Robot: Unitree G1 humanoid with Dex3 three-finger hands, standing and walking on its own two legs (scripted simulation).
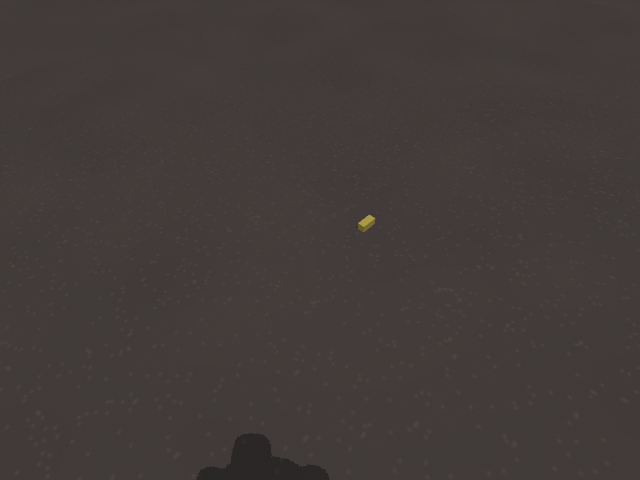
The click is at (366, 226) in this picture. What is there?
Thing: small brick
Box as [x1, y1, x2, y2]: [358, 215, 374, 232]
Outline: 370,215 368,215 358,223 358,228 363,232 374,223 374,218
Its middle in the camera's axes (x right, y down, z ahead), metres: +0.21 -0.08 +1.74
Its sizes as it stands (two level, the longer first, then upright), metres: 0.076 0.035 0.035
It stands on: the floor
